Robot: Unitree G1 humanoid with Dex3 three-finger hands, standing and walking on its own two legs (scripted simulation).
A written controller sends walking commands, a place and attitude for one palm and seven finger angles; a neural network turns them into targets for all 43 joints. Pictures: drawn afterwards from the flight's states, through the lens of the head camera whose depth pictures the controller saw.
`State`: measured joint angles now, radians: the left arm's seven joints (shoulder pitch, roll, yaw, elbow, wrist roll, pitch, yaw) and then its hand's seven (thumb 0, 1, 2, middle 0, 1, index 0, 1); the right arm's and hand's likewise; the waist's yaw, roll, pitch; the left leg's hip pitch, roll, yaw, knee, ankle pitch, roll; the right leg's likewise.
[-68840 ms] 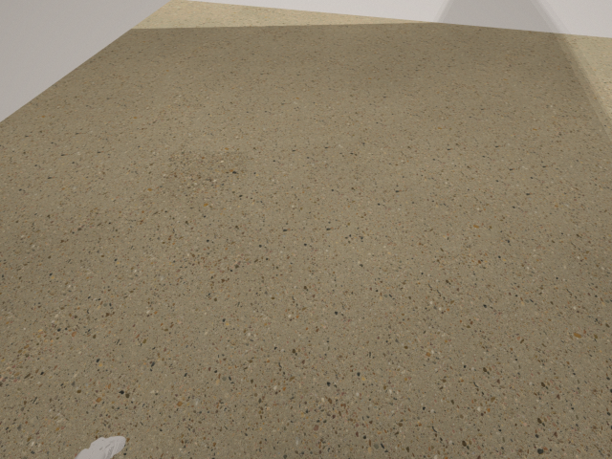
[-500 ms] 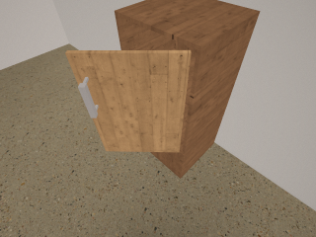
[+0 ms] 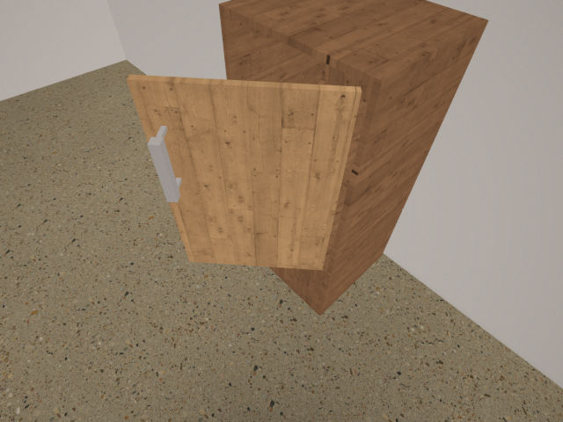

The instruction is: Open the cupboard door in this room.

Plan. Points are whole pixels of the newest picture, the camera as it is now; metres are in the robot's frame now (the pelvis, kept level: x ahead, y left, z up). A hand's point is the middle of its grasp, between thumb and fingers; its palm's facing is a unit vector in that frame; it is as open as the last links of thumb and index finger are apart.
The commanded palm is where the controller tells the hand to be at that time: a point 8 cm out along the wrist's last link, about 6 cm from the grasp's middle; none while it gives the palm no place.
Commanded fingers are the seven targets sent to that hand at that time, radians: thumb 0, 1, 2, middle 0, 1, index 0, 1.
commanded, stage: shuffle to correct the standing spot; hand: left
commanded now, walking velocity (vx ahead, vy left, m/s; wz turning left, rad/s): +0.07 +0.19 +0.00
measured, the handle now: (168, 165) +0.57 +0.28 +0.00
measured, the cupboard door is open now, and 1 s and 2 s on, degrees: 43 43 43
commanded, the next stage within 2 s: come to a stop and stand still in 0.30 s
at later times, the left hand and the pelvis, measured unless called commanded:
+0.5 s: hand out of the picture +0.04 +0.23 -0.16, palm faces +0.06 -0.97 -0.24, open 7.4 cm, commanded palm none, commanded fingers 0.00 0.90 0.90 -0.20 -0.30 -0.20 -0.30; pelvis +0.03 +0.05 +0.01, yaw +0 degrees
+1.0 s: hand out of the picture +0.07 +0.24 -0.16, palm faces +0.01 -0.97 -0.26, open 7.3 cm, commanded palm none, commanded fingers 0.00 0.90 0.90 -0.20 -0.30 -0.20 -0.30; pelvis +0.03 +0.06 +0.00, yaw +0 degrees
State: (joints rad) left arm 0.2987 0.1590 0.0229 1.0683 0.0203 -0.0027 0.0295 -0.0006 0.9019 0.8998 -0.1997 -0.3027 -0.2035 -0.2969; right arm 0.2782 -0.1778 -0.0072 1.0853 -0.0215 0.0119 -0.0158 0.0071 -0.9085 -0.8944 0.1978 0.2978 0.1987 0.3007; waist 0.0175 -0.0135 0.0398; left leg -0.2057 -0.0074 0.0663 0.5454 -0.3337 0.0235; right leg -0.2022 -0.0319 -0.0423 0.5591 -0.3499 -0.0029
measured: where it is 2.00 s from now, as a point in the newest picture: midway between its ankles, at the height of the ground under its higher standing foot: outside the picture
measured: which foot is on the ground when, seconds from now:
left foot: down 0.00-0.26, up 0.28-0.56, down 0.58-1.00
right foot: down 0.00-0.58, up 0.60-0.84, down 0.86-1.00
